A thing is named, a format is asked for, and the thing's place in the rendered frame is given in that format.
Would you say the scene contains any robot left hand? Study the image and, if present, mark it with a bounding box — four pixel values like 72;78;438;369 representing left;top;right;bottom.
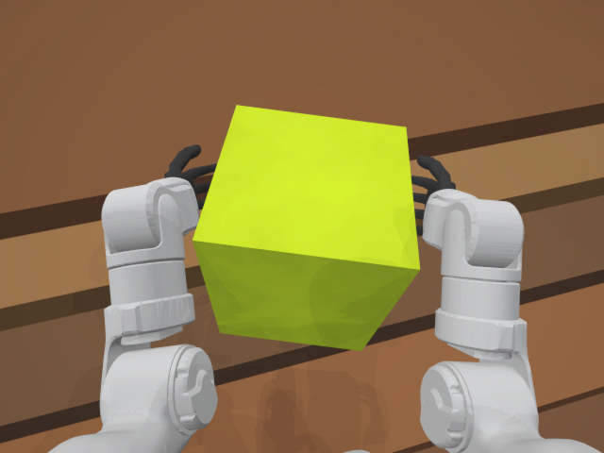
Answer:
164;144;217;218

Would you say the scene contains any robot right hand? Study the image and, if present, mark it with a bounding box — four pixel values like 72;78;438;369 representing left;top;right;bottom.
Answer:
411;156;456;236

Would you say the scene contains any carton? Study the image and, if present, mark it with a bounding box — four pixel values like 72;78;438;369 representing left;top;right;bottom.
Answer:
193;105;420;351

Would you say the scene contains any right robot upper arm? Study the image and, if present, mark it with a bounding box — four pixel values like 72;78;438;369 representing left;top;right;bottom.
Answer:
420;361;602;453

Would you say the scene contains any left robot upper arm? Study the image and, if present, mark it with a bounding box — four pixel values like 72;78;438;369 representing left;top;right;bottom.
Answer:
48;344;218;453

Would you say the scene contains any left robot forearm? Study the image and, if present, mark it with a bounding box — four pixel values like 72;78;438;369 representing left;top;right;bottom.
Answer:
100;177;199;423

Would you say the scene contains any right robot forearm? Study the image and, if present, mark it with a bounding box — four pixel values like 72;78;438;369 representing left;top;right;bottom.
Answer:
422;189;539;428

